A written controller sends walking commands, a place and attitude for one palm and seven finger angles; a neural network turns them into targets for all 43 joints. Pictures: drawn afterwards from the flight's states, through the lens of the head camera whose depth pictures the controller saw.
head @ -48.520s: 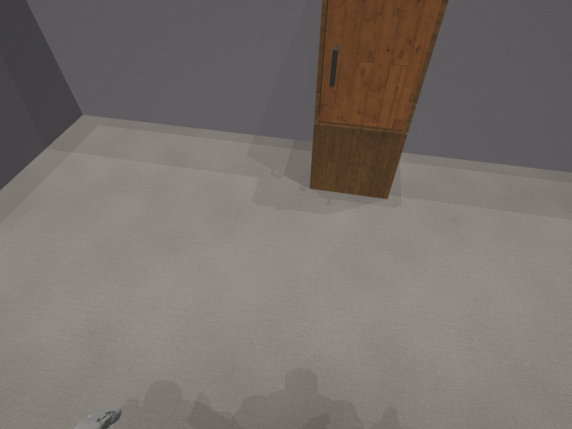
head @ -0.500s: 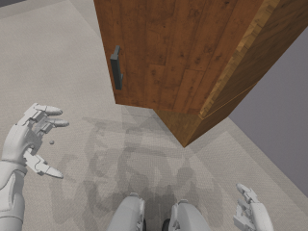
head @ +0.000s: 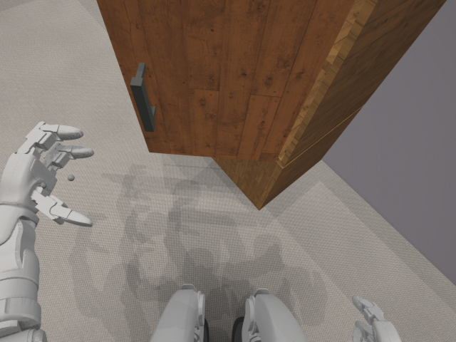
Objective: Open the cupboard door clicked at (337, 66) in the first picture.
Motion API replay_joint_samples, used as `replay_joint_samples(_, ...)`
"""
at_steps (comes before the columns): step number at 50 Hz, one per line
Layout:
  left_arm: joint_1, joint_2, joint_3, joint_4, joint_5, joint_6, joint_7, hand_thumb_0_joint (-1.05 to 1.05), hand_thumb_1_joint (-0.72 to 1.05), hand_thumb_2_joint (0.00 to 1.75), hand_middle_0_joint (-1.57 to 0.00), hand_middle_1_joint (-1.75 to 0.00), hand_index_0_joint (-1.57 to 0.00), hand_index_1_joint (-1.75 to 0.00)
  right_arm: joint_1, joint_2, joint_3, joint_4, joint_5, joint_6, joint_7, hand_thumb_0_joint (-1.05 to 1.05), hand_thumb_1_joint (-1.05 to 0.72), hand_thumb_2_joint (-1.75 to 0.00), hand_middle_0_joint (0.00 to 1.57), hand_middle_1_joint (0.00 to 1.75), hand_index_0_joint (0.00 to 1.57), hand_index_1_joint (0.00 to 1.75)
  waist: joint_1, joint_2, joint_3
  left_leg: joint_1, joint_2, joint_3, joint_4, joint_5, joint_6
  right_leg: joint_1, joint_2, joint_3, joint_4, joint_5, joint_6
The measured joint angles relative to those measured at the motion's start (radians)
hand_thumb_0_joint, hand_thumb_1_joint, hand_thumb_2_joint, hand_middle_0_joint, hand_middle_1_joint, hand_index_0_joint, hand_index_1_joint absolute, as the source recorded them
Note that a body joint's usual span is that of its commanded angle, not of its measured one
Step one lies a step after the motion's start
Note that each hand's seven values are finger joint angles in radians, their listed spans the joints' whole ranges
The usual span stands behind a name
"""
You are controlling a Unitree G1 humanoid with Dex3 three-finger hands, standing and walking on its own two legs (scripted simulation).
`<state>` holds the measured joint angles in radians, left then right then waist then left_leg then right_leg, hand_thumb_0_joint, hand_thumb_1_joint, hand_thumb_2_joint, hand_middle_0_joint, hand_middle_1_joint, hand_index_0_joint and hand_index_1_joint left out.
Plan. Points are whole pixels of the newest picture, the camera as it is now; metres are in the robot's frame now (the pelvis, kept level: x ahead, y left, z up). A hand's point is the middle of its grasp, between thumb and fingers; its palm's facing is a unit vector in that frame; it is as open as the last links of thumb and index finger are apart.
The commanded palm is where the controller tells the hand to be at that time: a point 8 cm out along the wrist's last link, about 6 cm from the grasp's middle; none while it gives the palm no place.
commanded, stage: move the hooked fingers beside the handle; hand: left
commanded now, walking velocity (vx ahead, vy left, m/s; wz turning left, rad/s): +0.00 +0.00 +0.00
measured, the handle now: (146, 99) +0.54 +0.18 +0.02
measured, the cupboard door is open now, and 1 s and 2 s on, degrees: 48 48 48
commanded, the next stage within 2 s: slide the fingers in behind the handle in 1.78 s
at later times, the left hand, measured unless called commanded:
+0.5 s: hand (95, 146) +0.43 +0.25 +0.02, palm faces -0.02 -1.00 -0.02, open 14.0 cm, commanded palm +0.42 +0.29 +0.02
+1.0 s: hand (113, 119) +0.49 +0.23 +0.02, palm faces +0.00 -1.00 -0.03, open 14.0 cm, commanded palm +0.46 +0.27 +0.02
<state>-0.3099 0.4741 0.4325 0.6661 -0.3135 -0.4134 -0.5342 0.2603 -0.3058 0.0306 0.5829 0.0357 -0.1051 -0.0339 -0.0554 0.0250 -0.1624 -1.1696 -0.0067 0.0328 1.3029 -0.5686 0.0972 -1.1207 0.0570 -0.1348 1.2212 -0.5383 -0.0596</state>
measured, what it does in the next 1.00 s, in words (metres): stands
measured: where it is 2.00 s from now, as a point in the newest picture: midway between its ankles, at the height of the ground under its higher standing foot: outside the picture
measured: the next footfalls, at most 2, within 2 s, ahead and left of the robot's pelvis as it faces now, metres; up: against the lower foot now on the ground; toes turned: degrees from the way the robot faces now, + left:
none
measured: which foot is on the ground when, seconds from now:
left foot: down 0.00-1.00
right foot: down 0.00-1.00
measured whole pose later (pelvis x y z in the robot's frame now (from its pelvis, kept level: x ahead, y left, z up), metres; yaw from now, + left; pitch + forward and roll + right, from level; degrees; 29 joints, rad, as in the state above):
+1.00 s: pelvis -0.01 +0.00 -0.02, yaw -2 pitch +29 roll -6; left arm -0.80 0.57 0.44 1.10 -0.14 -0.49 -0.36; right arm 0.32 -0.29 0.05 0.61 0.00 0.07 0.00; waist -0.16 0.04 -0.15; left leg -1.31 0.01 0.03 1.37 -0.58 0.10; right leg -1.26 0.07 -0.14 1.28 -0.54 -0.06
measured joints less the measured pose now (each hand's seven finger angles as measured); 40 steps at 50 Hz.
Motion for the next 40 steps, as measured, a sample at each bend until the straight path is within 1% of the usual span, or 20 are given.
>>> replay_joint_samples(6,-0.052,0.005,0.002,0.052,0.024,0.003,0.035,-0.01,-0.5,0.3,-0.3,-1.2,-0.3,-1.2,0.005,0.005,0.0,-0.008,-0.002,0.019,0.007,0.01,-0.9,-0.9,0.21,0.3,0.2,0.3,-0.009,0.002,-0.002,-0.003,0.001,0.007,-0.005,0.002,0.003,-0.007,0.001,0.007,-0.003,0.004,0.004)
replay_joint_samples(18,-0.189,0.002,-0.024,0.176,0.073,-0.039,0.074,-0.01,-0.5,0.3,-0.3,-1.2,-0.3,-1.2,0.014,0.009,0.004,0.015,-0.011,0.059,0.015,0.01,-0.9,-0.9,0.21,0.3,0.2,0.3,-0.021,0.006,-0.001,-0.033,-0.002,0.006,0.011,0.002,0.009,-0.032,-0.003,0.005,0.01,0.004,0.01)
replay_joint_samples(24,-0.265,0.007,-0.029,0.244,0.103,-0.045,0.106,-0.01,-0.5,0.3,-0.3,-1.2,-0.3,-1.2,0.019,0.01,0.006,0.023,-0.017,0.083,0.017,0.01,-0.9,-0.9,0.21,0.3,0.2,0.3,-0.037,0.009,0.001,-0.052,-0.003,0.006,0.02,0.002,0.012,-0.05,-0.005,0.004,0.017,0.005,0.013)
replay_joint_samples(30,-0.339,0.024,-0.027,0.313,0.127,-0.063,0.137,-0.01,-0.5,0.3,-0.3,-1.2,-0.3,-1.2,0.03,0.012,0.01,0.029,-0.024,0.108,0.023,0.0,-0.9,-0.9,0.21,0.3,0.2,0.3,-0.053,0.01,0.004,-0.072,-0.002,0.008,0.03,0.0,0.013,-0.07,-0.004,0.005,0.027,0.004,0.014)
replay_joint_samples(36,-0.391,0.038,-0.028,0.36,0.139,-0.073,0.149,-0.01,-0.5,0.3,-0.3,-1.2,-0.3,-1.2,0.043,0.013,0.012,0.034,-0.028,0.136,0.028,0.0,-0.9,-0.9,0.21,0.3,0.2,0.3,-0.066,0.017,0.006,-0.089,0.001,0.007,0.039,-0.002,0.012,-0.088,-0.002,0.004,0.033,0.003,0.014)
replay_joint_samples(40,-0.423,0.049,-0.013,0.395,0.15,-0.071,0.156,-0.01,-0.5,0.3,-0.3,-1.2,-0.3,-1.2,0.048,0.015,0.018,0.034,-0.03,0.153,0.031,0.0,-0.9,-0.9,0.21,0.3,0.2,0.3,-0.077,0.015,0.006,-0.1,0.004,0.009,0.043,-0.004,0.013,-0.1,0.001,0.006,0.039,0.003,0.012)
